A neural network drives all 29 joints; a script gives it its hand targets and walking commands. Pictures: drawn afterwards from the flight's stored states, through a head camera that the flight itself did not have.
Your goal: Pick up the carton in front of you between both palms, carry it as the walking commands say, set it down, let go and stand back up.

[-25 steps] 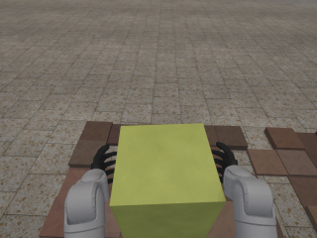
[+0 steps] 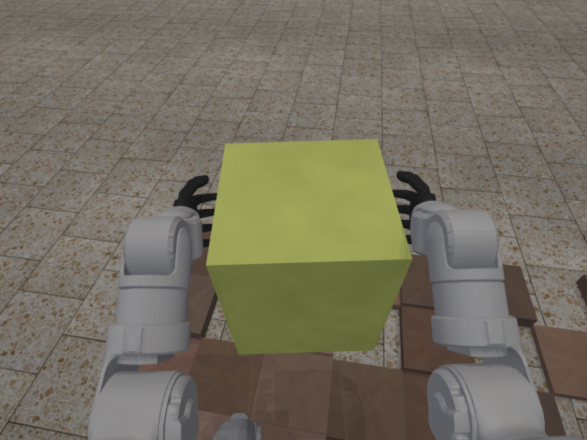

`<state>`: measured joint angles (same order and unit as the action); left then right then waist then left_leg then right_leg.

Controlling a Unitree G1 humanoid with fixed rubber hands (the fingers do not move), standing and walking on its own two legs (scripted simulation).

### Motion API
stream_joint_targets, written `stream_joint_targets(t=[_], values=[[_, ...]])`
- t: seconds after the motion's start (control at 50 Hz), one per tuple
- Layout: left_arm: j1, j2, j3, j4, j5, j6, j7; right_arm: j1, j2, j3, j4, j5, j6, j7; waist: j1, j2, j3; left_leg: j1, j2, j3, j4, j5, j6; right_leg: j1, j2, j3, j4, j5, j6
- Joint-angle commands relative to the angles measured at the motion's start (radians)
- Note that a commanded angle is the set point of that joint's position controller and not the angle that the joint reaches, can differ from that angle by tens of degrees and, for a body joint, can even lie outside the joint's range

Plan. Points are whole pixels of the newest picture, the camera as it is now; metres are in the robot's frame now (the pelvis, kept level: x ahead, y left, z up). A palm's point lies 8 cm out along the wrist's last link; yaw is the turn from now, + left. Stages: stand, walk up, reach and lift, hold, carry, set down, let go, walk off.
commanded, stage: carry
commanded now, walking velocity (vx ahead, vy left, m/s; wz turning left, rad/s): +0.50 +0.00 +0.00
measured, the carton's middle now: (303, 253) +0.38 +0.02 +0.06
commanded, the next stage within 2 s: none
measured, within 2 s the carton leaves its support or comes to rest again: neither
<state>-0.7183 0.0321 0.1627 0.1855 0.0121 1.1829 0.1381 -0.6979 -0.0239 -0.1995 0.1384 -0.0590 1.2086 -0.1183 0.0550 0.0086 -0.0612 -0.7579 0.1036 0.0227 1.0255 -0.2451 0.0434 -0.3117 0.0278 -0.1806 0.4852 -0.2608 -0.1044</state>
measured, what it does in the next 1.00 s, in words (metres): climbs: left foot, then right foot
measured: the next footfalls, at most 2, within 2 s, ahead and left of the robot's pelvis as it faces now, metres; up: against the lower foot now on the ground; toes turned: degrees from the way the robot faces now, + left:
left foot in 0.18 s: +0.28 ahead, +0.13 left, +0.01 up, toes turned +3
right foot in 0.58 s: +0.59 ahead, -0.07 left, +0.03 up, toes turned -6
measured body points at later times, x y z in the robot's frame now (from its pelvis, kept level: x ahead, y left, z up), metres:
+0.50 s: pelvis +0.33 +0.04 +0.02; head +0.40 +0.06 +0.47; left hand +0.74 +0.17 +0.12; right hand +0.71 -0.13 +0.13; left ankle +0.24 +0.13 -0.72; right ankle +0.45 -0.10 -0.68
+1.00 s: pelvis +0.67 +0.03 +0.02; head +0.69 +0.03 +0.47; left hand +1.01 +0.20 +0.14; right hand +1.02 -0.10 +0.14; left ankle +0.80 +0.12 -0.70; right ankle +0.55 -0.06 -0.71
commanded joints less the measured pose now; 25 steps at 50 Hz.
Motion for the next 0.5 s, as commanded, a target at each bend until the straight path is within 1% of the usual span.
stream_joint_targets(t=[0.0, 0.06, 0.08, 0.1, 0.12, 0.14, 0.16, 0.18, 0.2, 0.22, 0.24, 0.26, 0.28, 0.3, 0.34, 0.38, 0.44, 0.46, 0.48], values=[[-0.783, -1.020, -0.536, -0.050, -0.425, -0.026, -0.231, -0.773, 0.966, 0.540, 0.006, 0.387, -0.045, 0.176, 0.017, -0.088, -0.318, -0.023, -0.015, 0.043, -0.134, 0.059, -0.003, 0.293, -0.268, 0.262, -0.167, 0.190, -0.149], [-0.858, -1.023, -0.482, -0.022, -0.419, -0.017, -0.217, -0.869, 0.991, 0.500, 0.049, 0.403, -0.032, 0.171, 0.033, -0.132, -0.318, 0.031, -0.067, 0.096, -0.281, 0.065, 0.008, 0.364, -0.236, 0.204, -0.105, 0.345, -0.107], [-0.877, -1.021, -0.466, -0.018, -0.418, -0.011, -0.213, -0.890, 0.993, 0.485, 0.058, 0.405, -0.024, 0.168, 0.030, -0.152, -0.321, 0.076, -0.090, 0.118, -0.333, 0.040, 0.016, 0.370, -0.233, 0.186, -0.080, 0.390, -0.090], [-0.895, -1.018, -0.451, -0.016, -0.417, -0.002, -0.208, -0.906, 0.992, 0.470, 0.066, 0.406, -0.015, 0.165, 0.024, -0.165, -0.323, 0.120, -0.115, 0.139, -0.388, 0.045, 0.024, 0.381, -0.226, 0.165, -0.040, 0.442, -0.071], [-0.908, -1.014, -0.439, -0.013, -0.416, 0.008, -0.204, -0.913, 0.992, 0.456, 0.075, 0.406, -0.004, 0.162, -0.002, -0.171, -0.350, 0.227, -0.152, 0.168, -0.468, 0.055, 0.038, 0.368, -0.217, 0.124, 0.045, 0.558, -0.042], [-0.920, -1.018, -0.434, -0.015, -0.416, 0.018, -0.200, -0.916, 0.993, 0.445, 0.079, 0.409, 0.006, 0.161, -0.053, -0.144, -0.410, 0.439, -0.168, 0.184, -0.558, 0.138, 0.048, 0.302, -0.194, 0.068, 0.193, 0.610, -0.003], [-0.932, -1.017, -0.431, -0.016, -0.412, 0.027, -0.196, -0.907, 0.993, 0.429, 0.083, 0.412, 0.016, 0.162, -0.117, -0.068, -0.485, 0.696, -0.038, 0.021, -0.575, 0.126, 0.066, 0.117, -0.170, 0.059, 0.382, 0.405, 0.043], [-0.945, -1.048, -0.423, -0.013, -0.417, 0.044, -0.197, -0.914, 0.946, 0.394, 0.075, 0.388, 0.019, 0.158, -0.115, 0.244, -0.565, 0.963, 0.225, -0.469, -0.604, 0.229, 0.186, -0.214, -0.019, 0.063, 0.651, -0.003, 0.097], [-0.948, -1.052, -0.415, -0.013, -0.414, 0.058, -0.193, -0.909, 0.965, 0.391, 0.074, 0.393, 0.033, 0.158, -0.127, 0.304, -0.556, 1.075, 0.259, -0.582, -0.612, 0.371, 0.264, -0.417, 0.029, 0.166, 0.816, -0.241, 0.092], [-0.975, -1.059, -0.412, -0.037, -0.409, 0.071, -0.188, -0.928, 0.990, 0.397, 0.043, 0.402, 0.041, 0.161, -0.133, 0.230, -0.525, 1.100, 0.235, -0.498, -0.561, 0.445, 0.260, -0.508, -0.015, 0.213, 0.859, -0.263, 0.065], [-0.968, -1.073, -0.403, -0.044, -0.396, 0.083, -0.184, -0.946, 1.023, 0.402, 0.007, 0.409, 0.047, 0.165, -0.142, 0.127, -0.480, 1.065, 0.202, -0.419, -0.553, 0.458, 0.218, -0.546, -0.044, 0.224, 0.811, -0.204, 0.055], [-0.950, -1.086, -0.402, -0.051, -0.384, 0.092, -0.181, -0.961, 1.048, 0.414, -0.030, 0.417, 0.054, 0.169, -0.139, 0.098, -0.469, 1.049, 0.184, -0.377, -0.557, 0.442, 0.180, -0.552, -0.069, 0.231, 0.737, -0.157, 0.055], [-0.924, -1.095, -0.403, -0.061, -0.368, 0.099, -0.177, -0.966, 1.075, 0.430, -0.061, 0.427, 0.061, 0.175, -0.131, 0.107, -0.469, 1.035, 0.173, -0.338, -0.566, 0.444, 0.160, -0.536, -0.079, 0.223, 0.684, -0.130, 0.061], [-0.885, -1.102, -0.404, -0.065, -0.347, 0.103, -0.173, -0.951, 1.099, 0.440, -0.081, 0.433, 0.066, 0.183, -0.131, 0.107, -0.473, 1.029, 0.166, -0.315, -0.583, 0.447, 0.151, -0.520, -0.076, 0.209, 0.645, -0.113, 0.069], [-0.787, -1.114, -0.407, -0.061, -0.296, 0.102, -0.170, -0.901, 1.132, 0.459, -0.102, 0.426, 0.069, 0.199, -0.131, 0.118, -0.471, 1.044, 0.164, -0.276, -0.605, 0.502, 0.149, -0.522, -0.074, 0.183, 0.567, -0.094, 0.085], [-0.710, -1.132, -0.430, -0.060, -0.258, 0.088, -0.174, -0.858, 1.162, 0.498, -0.114, 0.421, 0.060, 0.217, -0.128, 0.123, -0.444, 1.060, 0.146, -0.229, -0.624, 0.559, 0.147, -0.543, -0.071, 0.156, 0.472, -0.042, 0.099], [-0.661, -1.156, -0.491, -0.091, -0.243, 0.054, -0.186, -0.823, 1.196, 0.573, -0.140, 0.436, 0.030, 0.244, -0.122, 0.116, -0.385, 0.993, 0.086, -0.123, -0.649, 0.620, 0.126, -0.450, -0.045, 0.096, 0.256, 0.112, 0.111], [-0.656, -1.159, -0.516, -0.107, -0.249, 0.043, -0.190, -0.810, 1.198, 0.596, -0.148, 0.443, 0.018, 0.251, -0.120, 0.112, -0.364, 0.952, 0.056, -0.068, -0.657, 0.634, 0.112, -0.377, -0.022, 0.055, 0.154, 0.165, 0.113], [-0.650, -1.160, -0.540, -0.124, -0.256, 0.033, -0.194, -0.794, 1.193, 0.614, -0.156, 0.447, 0.007, 0.255, -0.119, 0.119, -0.349, 0.911, 0.030, -0.017, -0.658, 0.677, 0.097, -0.290, 0.008, 0.006, 0.081, 0.229, 0.109]])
